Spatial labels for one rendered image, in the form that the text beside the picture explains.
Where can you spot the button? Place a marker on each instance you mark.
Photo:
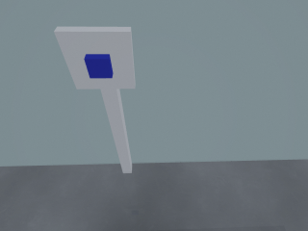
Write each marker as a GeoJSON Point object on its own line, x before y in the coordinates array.
{"type": "Point", "coordinates": [99, 66]}

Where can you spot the panel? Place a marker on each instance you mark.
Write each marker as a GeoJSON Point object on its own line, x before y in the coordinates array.
{"type": "Point", "coordinates": [78, 41]}

